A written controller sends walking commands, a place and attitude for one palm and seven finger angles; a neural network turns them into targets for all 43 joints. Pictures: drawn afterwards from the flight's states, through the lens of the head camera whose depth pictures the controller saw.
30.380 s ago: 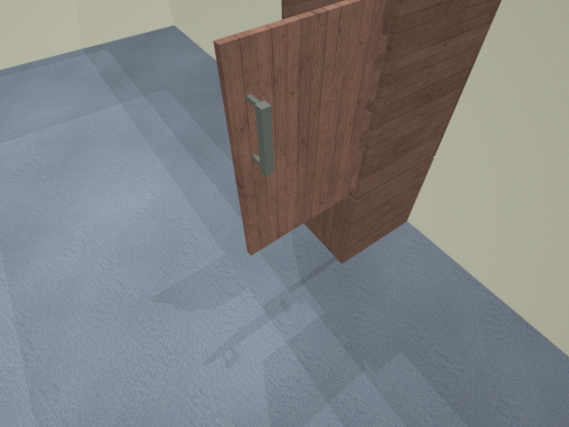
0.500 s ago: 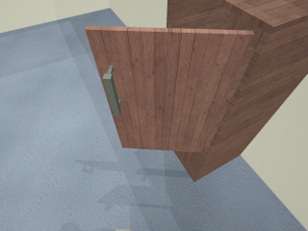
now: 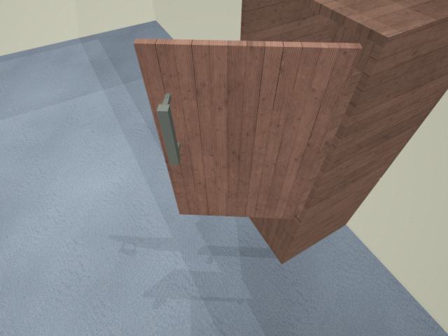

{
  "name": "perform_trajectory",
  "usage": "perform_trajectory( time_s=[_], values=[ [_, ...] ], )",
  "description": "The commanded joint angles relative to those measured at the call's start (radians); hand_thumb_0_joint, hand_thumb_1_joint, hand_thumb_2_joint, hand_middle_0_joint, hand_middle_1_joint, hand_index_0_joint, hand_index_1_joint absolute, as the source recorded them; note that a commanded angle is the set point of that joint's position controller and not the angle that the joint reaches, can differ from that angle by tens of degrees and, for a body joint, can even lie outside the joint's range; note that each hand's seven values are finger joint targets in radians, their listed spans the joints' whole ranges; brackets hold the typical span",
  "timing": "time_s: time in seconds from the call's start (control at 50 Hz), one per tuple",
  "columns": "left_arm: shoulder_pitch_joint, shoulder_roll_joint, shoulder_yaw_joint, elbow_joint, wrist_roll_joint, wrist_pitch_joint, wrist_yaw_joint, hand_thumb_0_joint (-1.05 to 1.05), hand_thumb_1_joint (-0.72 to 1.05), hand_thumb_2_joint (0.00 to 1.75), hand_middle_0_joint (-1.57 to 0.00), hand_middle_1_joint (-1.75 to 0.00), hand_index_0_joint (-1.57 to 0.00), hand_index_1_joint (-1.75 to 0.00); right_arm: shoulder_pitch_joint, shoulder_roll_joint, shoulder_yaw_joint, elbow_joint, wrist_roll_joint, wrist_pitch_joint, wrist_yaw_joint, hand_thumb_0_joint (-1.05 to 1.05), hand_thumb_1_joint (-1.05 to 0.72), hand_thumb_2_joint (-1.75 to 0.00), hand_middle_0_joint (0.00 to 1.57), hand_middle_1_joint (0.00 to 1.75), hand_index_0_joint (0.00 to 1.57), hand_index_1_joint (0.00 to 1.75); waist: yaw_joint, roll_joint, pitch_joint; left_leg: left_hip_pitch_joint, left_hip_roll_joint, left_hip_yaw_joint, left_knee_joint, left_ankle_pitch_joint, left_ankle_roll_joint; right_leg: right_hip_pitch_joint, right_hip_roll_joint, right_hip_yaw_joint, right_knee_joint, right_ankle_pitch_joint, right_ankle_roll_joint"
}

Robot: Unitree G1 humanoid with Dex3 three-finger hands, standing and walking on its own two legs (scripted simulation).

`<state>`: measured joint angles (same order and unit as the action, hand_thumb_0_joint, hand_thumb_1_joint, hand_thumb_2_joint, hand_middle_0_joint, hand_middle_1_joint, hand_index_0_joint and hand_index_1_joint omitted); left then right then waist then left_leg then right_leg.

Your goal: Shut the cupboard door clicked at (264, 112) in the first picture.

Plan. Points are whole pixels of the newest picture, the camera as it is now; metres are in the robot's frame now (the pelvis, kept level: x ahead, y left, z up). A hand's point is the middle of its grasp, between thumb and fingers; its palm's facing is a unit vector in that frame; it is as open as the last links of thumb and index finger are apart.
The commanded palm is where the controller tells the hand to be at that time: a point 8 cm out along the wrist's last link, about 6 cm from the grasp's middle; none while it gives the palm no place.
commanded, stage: come to a stop and stand still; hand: left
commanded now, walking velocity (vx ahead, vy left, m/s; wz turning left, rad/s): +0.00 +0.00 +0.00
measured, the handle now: (171, 131) +0.49 +0.15 +0.07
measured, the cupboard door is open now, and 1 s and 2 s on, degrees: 58 58 58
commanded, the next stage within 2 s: look again from close up in 0.14 s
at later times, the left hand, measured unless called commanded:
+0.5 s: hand out of the picture +0.02 +0.19 -0.17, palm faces -0.01 -0.97 -0.24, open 7.3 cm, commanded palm none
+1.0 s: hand (115, 309) +0.17 +0.21 -0.05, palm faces +0.26 -0.95 -0.16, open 7.3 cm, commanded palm +0.11 +0.25 -0.06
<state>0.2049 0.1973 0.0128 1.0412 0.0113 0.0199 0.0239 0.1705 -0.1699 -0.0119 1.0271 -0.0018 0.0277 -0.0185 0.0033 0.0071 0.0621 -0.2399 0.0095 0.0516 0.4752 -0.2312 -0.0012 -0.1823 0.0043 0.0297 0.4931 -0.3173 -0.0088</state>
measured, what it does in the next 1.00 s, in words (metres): stands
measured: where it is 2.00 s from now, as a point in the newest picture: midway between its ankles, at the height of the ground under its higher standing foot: outside the picture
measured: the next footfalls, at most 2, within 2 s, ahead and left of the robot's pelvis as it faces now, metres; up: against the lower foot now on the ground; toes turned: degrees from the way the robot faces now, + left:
none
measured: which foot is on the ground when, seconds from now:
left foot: down 0.00-1.00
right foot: down 0.00-1.00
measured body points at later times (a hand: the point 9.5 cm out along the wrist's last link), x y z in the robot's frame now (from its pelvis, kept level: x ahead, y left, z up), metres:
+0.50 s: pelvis +0.00 +0.00 +0.00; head +0.02 -0.01 +0.45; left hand +0.02 +0.24 -0.15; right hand -0.01 -0.21 -0.17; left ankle +0.01 +0.12 -0.74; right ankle -0.03 -0.12 -0.74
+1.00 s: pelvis +0.00 +0.00 -0.02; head +0.01 -0.01 +0.43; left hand +0.15 +0.26 -0.04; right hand +0.11 -0.26 -0.13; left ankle +0.01 +0.12 -0.74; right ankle -0.03 -0.11 -0.73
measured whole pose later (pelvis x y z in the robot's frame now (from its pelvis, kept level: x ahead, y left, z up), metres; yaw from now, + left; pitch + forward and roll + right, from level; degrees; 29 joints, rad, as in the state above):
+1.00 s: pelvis +0.00 +0.00 -0.02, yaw +2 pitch +1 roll +2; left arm 0.44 0.22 0.07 0.19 -0.15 -0.09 0.06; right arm 0.29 -0.24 -0.03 0.84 0.04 -0.27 -0.07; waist -0.01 -0.02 -0.01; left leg -0.33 -0.02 0.02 0.64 -0.32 0.00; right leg -0.31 -0.04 -0.03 0.76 -0.40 -0.02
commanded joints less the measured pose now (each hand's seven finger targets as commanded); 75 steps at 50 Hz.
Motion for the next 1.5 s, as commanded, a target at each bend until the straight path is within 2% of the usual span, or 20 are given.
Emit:
perform_trajectory(
  time_s=[0.0,0.2,0.22,0.24,0.3,0.4,0.8,0.84,0.86,0.88,0.9,0.92,0.98,1.0,1.04,1.08,1.12,1.18,1.32,1.48],
  values=[
    [0.012,0.111,0.019,-0.023,0.000,-0.034,0.008,0.00,0.90,0.90,-0.20,-0.30,-0.20,-0.30,0.095,-0.106,-0.025,0.001,-0.004,-0.024,-0.003,0.00,-0.90,-0.90,0.20,0.30,0.20,0.30,-0.029,-0.136,-0.083,0.130,0.073,-0.063,-0.091,0.132,-0.003,-0.031,-0.127,0.115,-0.163,0.285,-0.041],
    [0.067,0.076,0.014,0.032,-0.004,-0.025,0.007,0.00,0.90,0.90,-0.20,-0.30,-0.20,-0.30,0.142,-0.084,-0.007,0.074,-0.008,-0.028,-0.008,0.00,-0.90,-0.90,0.20,0.30,0.20,0.30,-0.007,-0.023,0.030,0.070,0.083,-0.073,-0.162,0.050,-0.001,-0.035,-0.094,0.102,-0.227,0.076,-0.031],
    [0.160,0.090,0.000,0.046,0.014,-0.064,0.049,0.00,0.90,0.90,-0.20,-0.30,-0.20,-0.30,0.047,-0.116,-0.007,0.000,-0.004,-0.052,0.001,0.00,-0.90,-0.90,0.20,0.30,0.20,0.30,0.027,0.030,0.061,-0.006,0.080,-0.039,0.060,0.108,-0.019,-0.054,-0.152,0.126,-0.165,0.459,-0.007],
    [0.100,0.140,0.007,-0.001,0.003,-0.069,0.042,0.00,0.90,0.90,-0.20,-0.30,-0.20,-0.30,0.124,-0.062,-0.005,-0.018,-0.009,-0.040,0.005,0.00,-0.90,-0.90,0.20,0.30,0.20,0.30,-0.040,0.050,-0.018,0.028,0.062,-0.057,0.027,-0.046,-0.009,-0.074,-0.181,0.158,-0.170,0.192,-0.050],
    [0.069,0.111,0.000,-0.034,0.001,-0.068,0.025,0.00,0.90,0.90,-0.20,-0.30,-0.20,-0.30,0.177,-0.078,-0.003,-0.020,-0.021,-0.056,0.009,0.00,-0.90,-0.90,0.20,0.30,0.20,0.30,-0.031,0.130,-0.047,-0.002,0.081,-0.093,-0.024,0.054,0.016,-0.080,-0.094,0.081,-0.091,0.052,-0.062],
    [0.089,0.087,-0.008,-0.014,0.001,-0.059,0.019,0.00,0.90,0.90,-0.20,-0.30,-0.20,-0.30,0.171,-0.097,0.000,-0.031,-0.014,-0.061,-0.001,0.00,-0.90,-0.90,0.20,0.30,0.20,0.30,-0.017,-0.027,-0.003,-0.016,0.082,-0.104,-0.053,0.059,0.033,-0.075,-0.077,0.076,-0.077,0.068,-0.048],
    [0.064,0.159,0.006,-0.006,0.005,-0.052,0.011,0.00,0.90,0.90,-0.20,-0.30,-0.20,-0.30,0.049,-0.168,-0.012,0.007,-0.012,-0.068,-0.006,0.00,-0.90,-0.90,0.20,0.30,0.20,0.30,-0.001,-0.011,-0.054,0.097,0.094,-0.079,-0.074,0.175,0.039,-0.044,-0.091,0.084,-0.073,0.237,-0.029],
    [0.151,0.103,0.001,0.017,0.012,-0.061,0.052,0.00,0.90,0.90,-0.20,-0.30,-0.20,-0.30,0.020,-0.164,-0.013,-0.046,0.001,-0.062,0.000,0.00,-0.90,-0.90,0.20,0.30,0.20,0.30,0.009,-0.053,-0.052,0.062,0.127,-0.045,0.111,0.298,0.011,-0.034,-0.139,0.111,-0.093,0.490,0.000],
    [-0.727,0.769,0.503,-1.604,-0.110,-0.349,0.066,0.00,0.90,0.90,-0.20,-0.30,-0.20,-0.30,0.142,-0.341,-0.064,-0.280,0.018,-0.252,-0.098,0.00,-0.90,-0.90,0.20,0.30,0.20,0.30,-0.126,-0.001,-0.433,0.376,0.048,-0.100,0.180,0.479,0.035,-0.012,-0.039,-0.034,0.215,0.601,-0.006],
    [0.067,0.176,0.057,-1.186,-0.128,-0.256,0.067,0.00,0.90,0.90,-0.22,-0.32,-0.22,-0.32,0.046,-0.226,-0.014,-0.294,0.077,-0.333,-0.124,0.00,-0.90,-0.90,0.20,0.30,0.20,0.30,-0.027,0.380,-0.582,0.476,0.068,-0.139,0.131,0.653,0.024,-0.188,0.002,-0.103,0.364,0.272,0.010],
    [0.324,-0.044,-0.019,-1.213,-0.206,-0.124,0.072,0.00,0.90,0.90,-0.24,-0.34,-0.24,-0.34,0.009,-0.177,-0.008,-0.338,0.070,-0.374,-0.097,0.00,-0.90,-0.90,0.20,0.30,0.20,0.30,-0.008,0.413,-0.482,0.371,0.061,-0.139,0.071,0.736,-0.009,-0.213,0.009,-0.128,0.416,0.054,0.000],
    [0.149,0.013,0.023,-1.174,-0.173,-0.135,0.067,0.00,0.90,0.90,-0.25,-0.36,-0.25,-0.36,0.051,-0.162,-0.036,-0.319,0.059,-0.388,-0.057,0.00,-0.90,-0.90,0.20,0.30,0.20,0.30,-0.054,0.204,-0.249,0.145,0.058,-0.121,0.041,0.563,-0.009,-0.304,-0.008,-0.104,0.314,0.013,0.005],
    [0.340,0.020,0.145,-0.918,-0.225,-0.290,-0.050,0.00,0.90,0.90,-0.31,-0.42,-0.31,-0.42,-0.004,-0.181,-0.076,-0.412,0.028,-0.389,-0.021,0.00,-0.90,-0.90,0.20,0.30,0.20,0.30,-0.022,-0.225,0.021,-0.283,-0.013,-0.091,0.226,0.016,-0.007,-0.410,-0.014,-0.105,0.128,0.024,-0.004],
    [0.456,0.006,0.177,-0.822,-0.249,-0.372,-0.124,0.00,0.90,0.90,-0.33,-0.44,-0.33,-0.44,-0.008,-0.179,-0.080,-0.429,0.031,-0.382,-0.009,0.00,-0.90,-0.90,0.20,0.30,0.20,0.30,0.013,-0.237,0.020,-0.344,-0.029,-0.078,0.284,0.045,-0.013,-0.405,-0.026,-0.075,0.173,0.121,-0.012],
    [0.499,0.054,0.261,-0.852,-0.276,-0.562,-0.280,0.00,0.90,0.90,-0.36,-0.48,-0.36,-0.48,-0.028,-0.183,-0.091,-0.465,0.011,-0.367,0.012,0.00,-0.90,-0.90,0.20,0.30,0.20,0.30,0.063,-0.273,-0.226,-0.423,-0.041,-0.055,0.429,0.164,-0.019,-0.378,-0.029,-0.063,0.399,0.483,0.009],
    [0.439,0.099,0.259,-0.869,-0.288,-0.680,-0.426,0.00,0.90,0.90,-0.40,-0.52,-0.40,-0.52,-0.065,-0.177,-0.098,-0.518,0.016,-0.370,0.023,0.00,-0.90,-0.90,0.20,0.30,0.20,0.30,0.067,-0.182,-0.291,-0.523,-0.052,-0.037,0.503,0.037,-0.020,-0.453,-0.037,0.010,0.453,0.314,0.012],
    [0.387,0.189,0.343,-0.954,-0.346,-0.637,-0.490,0.00,0.90,0.90,-0.44,-0.56,-0.44,-0.56,-0.077,-0.193,-0.094,-0.596,0.027,-0.347,0.016,0.00,-0.90,-0.90,0.20,0.30,0.20,0.30,0.091,-0.023,-0.351,-0.542,-0.057,-0.018,0.543,0.011,-0.004,-0.437,-0.045,0.068,0.450,0.186,0.000],
    [0.234,0.219,0.379,-1.153,-0.417,-0.564,-0.482,0.00,0.90,0.90,-0.49,-0.62,-0.49,-0.62,-0.056,-0.174,-0.083,-0.665,0.045,-0.337,-0.015,0.00,-0.90,-0.90,0.20,0.30,0.20,0.30,0.061,-0.008,-0.441,-0.565,-0.048,-0.021,0.597,-0.075,0.010,-0.432,-0.055,0.155,0.371,-0.014,0.039],
    [-0.035,0.181,0.186,-1.341,-0.372,-0.571,-0.422,0.00,0.90,0.90,-0.62,-0.76,-0.62,-0.76,0.018,-0.194,-0.046,-0.617,0.046,-0.370,-0.080,0.00,-0.90,-0.90,0.20,0.30,0.20,0.30,-0.055,-0.006,-0.305,-0.548,0.005,-0.088,0.603,-0.193,0.044,-0.614,-0.002,0.099,0.337,-0.275,0.009],
    [0.177,0.219,0.279,-1.297,-0.373,-0.339,-0.375,0.00,0.90,0.90,-0.77,-0.92,-0.77,-0.92,-0.010,-0.167,-0.029,-0.665,0.060,-0.349,-0.070,0.00,-0.90,-0.90,0.20,0.30,0.20,0.30,0.050,0.031,-0.352,-0.467,-0.010,-0.097,0.451,-0.159,0.034,-0.465,0.000,0.027,0.302,-0.262,-0.007]
  ],
)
